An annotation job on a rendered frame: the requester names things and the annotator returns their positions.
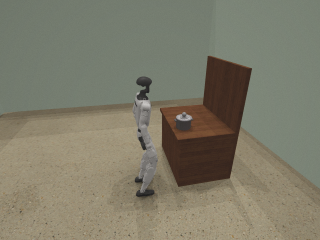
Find right robot hand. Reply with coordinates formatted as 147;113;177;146
147;148;158;164

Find right robot foot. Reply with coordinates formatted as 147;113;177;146
136;189;155;197

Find pot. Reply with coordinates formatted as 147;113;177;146
174;118;194;131

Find lid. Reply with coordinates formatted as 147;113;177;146
176;114;192;122

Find robot right forearm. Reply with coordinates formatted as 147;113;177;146
140;125;153;151

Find table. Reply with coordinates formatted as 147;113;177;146
160;56;252;187

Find robot right upper arm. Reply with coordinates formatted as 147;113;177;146
138;101;151;130

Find robot left upper arm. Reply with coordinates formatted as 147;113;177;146
132;92;139;114

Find left robot thigh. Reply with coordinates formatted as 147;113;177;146
142;134;152;161

